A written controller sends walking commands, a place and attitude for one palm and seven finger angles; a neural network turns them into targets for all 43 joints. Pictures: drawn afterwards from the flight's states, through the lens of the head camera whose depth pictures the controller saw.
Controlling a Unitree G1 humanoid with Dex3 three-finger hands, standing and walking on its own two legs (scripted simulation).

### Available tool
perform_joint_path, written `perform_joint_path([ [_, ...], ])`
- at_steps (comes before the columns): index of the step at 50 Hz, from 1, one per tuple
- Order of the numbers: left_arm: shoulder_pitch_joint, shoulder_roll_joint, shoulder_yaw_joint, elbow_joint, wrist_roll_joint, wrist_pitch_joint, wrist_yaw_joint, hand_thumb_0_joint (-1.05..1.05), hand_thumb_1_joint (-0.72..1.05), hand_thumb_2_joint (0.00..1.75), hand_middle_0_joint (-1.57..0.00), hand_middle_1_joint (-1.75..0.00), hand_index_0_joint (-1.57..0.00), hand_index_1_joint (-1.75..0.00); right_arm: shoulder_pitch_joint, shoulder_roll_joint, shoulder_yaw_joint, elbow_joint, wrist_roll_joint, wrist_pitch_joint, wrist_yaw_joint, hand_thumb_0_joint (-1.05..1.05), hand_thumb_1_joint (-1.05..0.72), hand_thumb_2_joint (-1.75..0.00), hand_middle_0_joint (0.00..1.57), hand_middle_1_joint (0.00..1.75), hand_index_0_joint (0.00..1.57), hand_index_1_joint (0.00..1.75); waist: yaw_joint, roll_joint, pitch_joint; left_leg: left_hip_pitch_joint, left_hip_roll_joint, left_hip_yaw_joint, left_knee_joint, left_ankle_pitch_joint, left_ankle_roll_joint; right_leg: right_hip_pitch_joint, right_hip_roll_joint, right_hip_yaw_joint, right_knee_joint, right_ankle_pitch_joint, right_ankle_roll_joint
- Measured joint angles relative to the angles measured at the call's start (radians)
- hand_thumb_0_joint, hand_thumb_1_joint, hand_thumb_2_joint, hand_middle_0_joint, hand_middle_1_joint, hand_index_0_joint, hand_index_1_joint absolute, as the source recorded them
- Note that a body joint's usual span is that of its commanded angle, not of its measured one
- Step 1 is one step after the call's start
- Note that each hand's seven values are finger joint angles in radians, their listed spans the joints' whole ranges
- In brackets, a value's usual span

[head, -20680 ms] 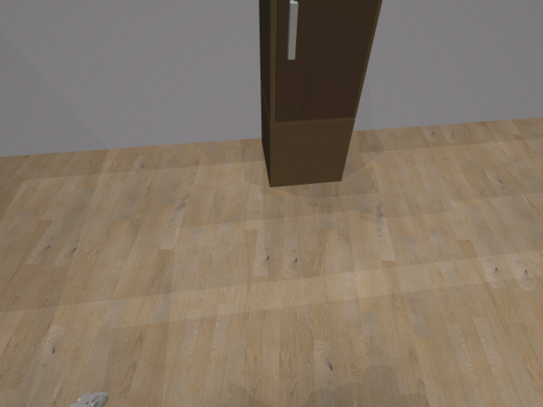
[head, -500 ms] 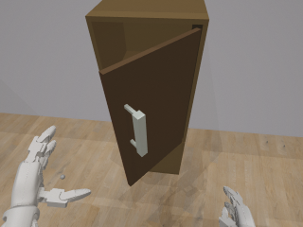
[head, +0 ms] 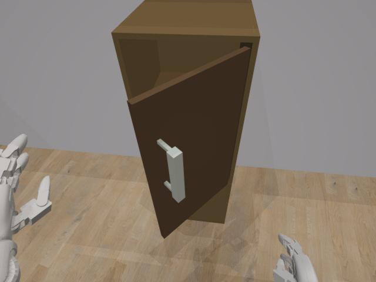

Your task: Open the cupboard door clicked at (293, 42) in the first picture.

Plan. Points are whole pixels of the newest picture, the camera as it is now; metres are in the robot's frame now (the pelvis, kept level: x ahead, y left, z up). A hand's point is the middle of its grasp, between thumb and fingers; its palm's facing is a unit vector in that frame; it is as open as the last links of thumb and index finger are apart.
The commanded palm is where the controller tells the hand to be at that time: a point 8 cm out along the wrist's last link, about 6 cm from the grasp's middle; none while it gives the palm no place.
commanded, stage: draw the hand back to the body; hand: left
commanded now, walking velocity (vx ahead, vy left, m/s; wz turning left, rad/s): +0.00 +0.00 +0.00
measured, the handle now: (170, 171) +0.36 +0.10 +0.04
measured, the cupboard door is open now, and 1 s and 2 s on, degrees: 50 50 50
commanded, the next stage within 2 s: step back with the hand held close in 0.34 s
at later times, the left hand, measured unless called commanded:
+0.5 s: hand (47, 205) +0.18 +0.26 +0.15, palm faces +0.48 -0.78 -0.40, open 7.5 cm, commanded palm +0.13 +0.29 +0.17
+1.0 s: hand (22, 231) +0.14 +0.27 +0.15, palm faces +0.39 -0.76 -0.52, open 7.5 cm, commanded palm +0.07 +0.31 +0.17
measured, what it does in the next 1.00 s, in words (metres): shifts its weight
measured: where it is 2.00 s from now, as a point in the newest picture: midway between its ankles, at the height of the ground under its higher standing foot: outside the picture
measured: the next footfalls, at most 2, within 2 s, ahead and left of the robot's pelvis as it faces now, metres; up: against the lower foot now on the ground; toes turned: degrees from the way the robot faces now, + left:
right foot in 1.90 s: -0.28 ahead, -0.12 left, +0.00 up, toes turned -5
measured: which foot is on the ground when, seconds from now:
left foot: down 0.00-1.00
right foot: down 0.00-1.00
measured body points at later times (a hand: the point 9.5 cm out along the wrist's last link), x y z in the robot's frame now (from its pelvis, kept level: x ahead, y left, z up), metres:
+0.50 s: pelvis -0.01 -0.01 +0.00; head -0.03 -0.03 +0.45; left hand +0.15 +0.30 +0.18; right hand +0.17 -0.23 -0.09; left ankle -0.04 +0.11 -0.74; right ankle +0.00 -0.13 -0.74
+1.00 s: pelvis -0.07 +0.01 -0.01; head -0.04 +0.02 +0.44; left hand +0.11 +0.31 +0.18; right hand +0.11 -0.23 -0.08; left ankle -0.04 +0.11 -0.74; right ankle +0.00 -0.13 -0.74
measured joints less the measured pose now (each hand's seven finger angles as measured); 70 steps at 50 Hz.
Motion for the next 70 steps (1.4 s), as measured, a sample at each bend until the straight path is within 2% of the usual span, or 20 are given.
perform_joint_path([
  [3,-0.007,-0.003,0.013,0.006,-0.002,-0.005,0.001,0.01,0.75,0.84,-0.21,-0.3,-0.2,-0.3,-0.001,-0.002,-0.004,0.003,0.001,0.004,0.003,0.01,-0.91,-0.9,0.2,0.3,0.2,0.3,0.0,0.0,0.004,0.004,0.002,0.001,-0.007,0.005,-0.002,0.004,0.003,0.0,-0.007,0.005,-0.002],
  [9,-0.003,-0.018,-0.007,0.012,0.0,-0.004,-0.004,0.02,0.84,0.88,-0.21,-0.3,-0.21,-0.3,0.003,-0.005,-0.01,0.011,-0.001,0.006,0.004,0.01,-0.91,-0.9,0.2,0.3,0.2,0.3,-0.003,0.002,0.009,0.008,0.005,0.001,-0.017,0.015,-0.005,0.006,0.005,0.001,-0.014,0.013,-0.005],
  [24,-0.007,-0.013,-0.005,0.023,-0.001,-0.018,-0.006,0.02,0.88,0.9,-0.21,-0.3,-0.21,-0.3,0.007,0.001,-0.014,0.028,-0.001,-0.01,-0.003,0.01,-0.91,-0.9,0.2,0.3,0.2,0.3,-0.005,0.005,0.019,0.011,0.017,0.001,-0.022,0.028,-0.013,0.012,0.018,0.0,-0.03,0.032,-0.015],
  [29,0.011,0.005,0.044,-0.009,0.006,-0.069,-0.007,0.02,0.88,0.9,-0.21,-0.3,-0.21,-0.3,-0.009,-0.006,-0.007,-0.016,0.004,0.03,0.002,0.01,-0.91,-0.9,0.2,0.3,0.2,0.3,-0.038,0.003,0.002,-0.075,0.024,-0.007,0.018,0.025,-0.012,-0.05,0.024,-0.008,-0.037,0.053,-0.015],
  [33,0.054,0.027,0.046,-0.04,0.007,-0.087,-0.008,0.02,0.89,0.9,-0.21,-0.3,-0.21,-0.3,-0.025,-0.018,-0.021,-0.045,0.006,0.062,0.0,0.01,-0.91,-0.9,0.2,0.3,0.2,0.3,-0.058,-0.004,0.004,-0.129,0.015,0.001,0.027,0.036,-0.006,-0.105,0.016,0.0,-0.03,0.068,-0.008],
  [37,0.094,0.05,0.041,-0.065,0.005,-0.087,-0.01,0.02,0.89,0.9,-0.21,-0.3,-0.21,-0.3,-0.031,-0.024,-0.039,-0.062,0.014,0.091,-0.007,0.01,-0.91,-0.9,0.2,0.3,0.2,0.3,-0.069,-0.019,0.01,-0.165,0.003,0.012,0.037,0.046,0.003,-0.148,0.003,0.012,-0.008,0.074,0.002],
  [42,0.111,0.076,0.054,-0.099,0.007,-0.086,-0.002,0.02,0.88,0.9,-0.22,-0.3,-0.21,-0.3,-0.023,-0.019,-0.047,-0.078,0.019,0.105,-0.012,0.01,-0.91,-0.9,0.2,0.3,0.2,0.3,-0.07,-0.049,0.022,-0.201,-0.009,0.021,0.064,0.05,0.013,-0.19,-0.01,0.023,0.026,0.079,0.01],
  [49,0.1,0.09,0.087,-0.138,0.023,-0.109,0.012,0.02,0.88,0.9,-0.22,-0.3,-0.21,-0.3,-0.005,0.001,-0.034,-0.102,0.017,0.094,-0.006,0.01,-0.91,-0.9,0.2,0.3,0.2,0.3,-0.066,-0.085,0.033,-0.255,-0.024,0.025,0.128,0.048,0.024,-0.25,-0.026,0.029,0.106,0.069,0.016],
  [59,0.085,0.06,0.09,-0.168,0.035,-0.148,0.029,0.02,0.88,0.9,-0.22,-0.3,-0.21,-0.3,0.016,0.009,-0.021,-0.092,0.013,0.057,0.002,0.01,-0.9,-0.9,0.2,0.3,0.2,0.3,-0.069,-0.083,0.031,-0.351,-0.01,0.008,0.233,0.034,0.026,-0.312,-0.014,0.014,0.149,0.077,0.011],
  [64,0.076,0.084,0.106,-0.165,0.047,-0.156,0.031,0.02,0.88,0.9,-0.22,-0.3,-0.21,-0.3,0.042,0.02,-0.023,-0.087,0.011,0.039,-0.004,0.01,-0.9,-0.9,0.2,0.3,0.2,0.3,-0.087,-0.087,0.035,-0.363,-0.022,-0.014,0.233,0.051,0.029,-0.313,0.016,0.048,0.231,0.039,0.011],
  [67,0.076,0.094,0.133,-0.164,0.049,-0.168,0.028,0.02,0.88,0.9,-0.22,-0.3,-0.21,-0.3,0.046,0.025,-0.021,-0.081,0.007,0.029,0.002,0.01,-0.9,-0.9,0.2,0.3,0.2,0.3,-0.077,-0.09,0.027,-0.386,-0.02,-0.017,0.248,0.051,0.023,-0.297,0.032,0.067,0.234,-0.025,0.005],
  [70,0.064,0.08,0.13,-0.163,0.039,-0.174,0.027,0.02,0.88,0.9,-0.21,-0.3,-0.21,-0.3,0.015,0.018,-0.025,-0.064,0.006,0.026,0.011,0.01,-0.9,-0.9,0.2,0.3,0.2,0.3,-0.072,-0.076,0.045,-0.401,-0.008,-0.02,0.252,0.057,0.012,-0.307,0.045,0.067,0.219,0.001,-0.001],
])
